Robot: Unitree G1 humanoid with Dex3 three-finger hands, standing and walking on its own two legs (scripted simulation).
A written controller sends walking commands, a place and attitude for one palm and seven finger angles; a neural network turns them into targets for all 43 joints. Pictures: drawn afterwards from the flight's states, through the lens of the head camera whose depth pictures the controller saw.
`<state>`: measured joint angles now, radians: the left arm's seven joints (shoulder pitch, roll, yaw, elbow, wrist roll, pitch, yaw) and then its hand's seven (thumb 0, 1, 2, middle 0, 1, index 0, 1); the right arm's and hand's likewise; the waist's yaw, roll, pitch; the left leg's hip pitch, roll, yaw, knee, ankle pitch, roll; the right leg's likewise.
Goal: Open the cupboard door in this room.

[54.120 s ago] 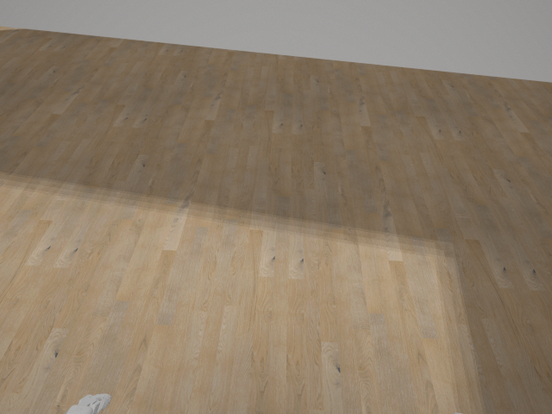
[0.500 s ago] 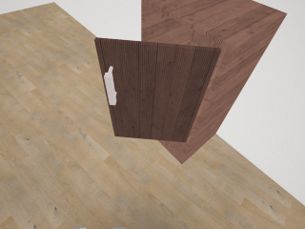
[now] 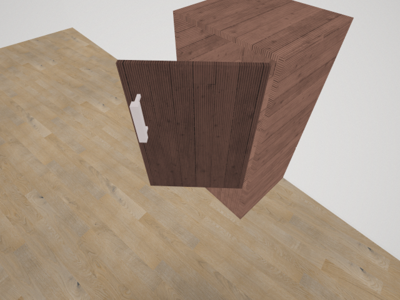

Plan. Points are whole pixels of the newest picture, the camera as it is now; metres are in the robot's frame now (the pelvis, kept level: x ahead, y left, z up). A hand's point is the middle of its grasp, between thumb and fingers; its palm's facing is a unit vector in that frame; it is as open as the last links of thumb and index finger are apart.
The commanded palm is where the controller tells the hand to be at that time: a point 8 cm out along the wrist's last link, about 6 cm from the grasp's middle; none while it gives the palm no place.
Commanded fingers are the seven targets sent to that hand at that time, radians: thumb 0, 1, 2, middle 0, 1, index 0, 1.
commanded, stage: come to a stop and stand still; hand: left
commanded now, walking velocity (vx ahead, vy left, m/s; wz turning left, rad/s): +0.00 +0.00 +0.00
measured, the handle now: (141, 118) +0.62 +0.22 -0.02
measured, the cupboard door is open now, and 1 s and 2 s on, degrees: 45 45 45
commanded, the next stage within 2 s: look again from close up in 0.16 s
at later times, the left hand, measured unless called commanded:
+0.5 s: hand out of the picture +0.03 +0.17 -0.16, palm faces -0.01 -0.98 -0.21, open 7.4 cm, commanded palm none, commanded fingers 0.00 0.90 0.90 -0.20 -0.30 -0.20 -0.30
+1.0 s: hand (117, 254) +0.21 +0.18 -0.02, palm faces +0.25 -0.96 -0.10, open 7.6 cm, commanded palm +0.14 +0.23 -0.05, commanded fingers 0.00 0.67 0.80 -0.22 -0.45 -0.22 -0.45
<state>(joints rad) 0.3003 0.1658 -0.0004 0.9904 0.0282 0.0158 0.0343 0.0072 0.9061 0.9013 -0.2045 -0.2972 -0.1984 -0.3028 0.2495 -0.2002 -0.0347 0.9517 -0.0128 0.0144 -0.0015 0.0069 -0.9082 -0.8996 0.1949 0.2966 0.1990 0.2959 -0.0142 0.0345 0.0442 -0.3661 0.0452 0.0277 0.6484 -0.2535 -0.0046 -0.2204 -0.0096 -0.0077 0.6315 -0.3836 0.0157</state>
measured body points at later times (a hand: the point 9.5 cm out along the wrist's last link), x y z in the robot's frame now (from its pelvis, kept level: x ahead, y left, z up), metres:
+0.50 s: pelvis +0.02 -0.01 +0.01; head +0.03 -0.01 +0.46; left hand +0.03 +0.22 -0.15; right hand +0.01 -0.24 -0.15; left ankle +0.06 +0.12 -0.72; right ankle -0.03 -0.13 -0.72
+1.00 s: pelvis +0.02 -0.01 +0.00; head +0.03 -0.02 +0.45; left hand +0.19 +0.23 -0.01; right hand +0.15 -0.25 -0.11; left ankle +0.06 +0.12 -0.72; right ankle -0.02 -0.13 -0.72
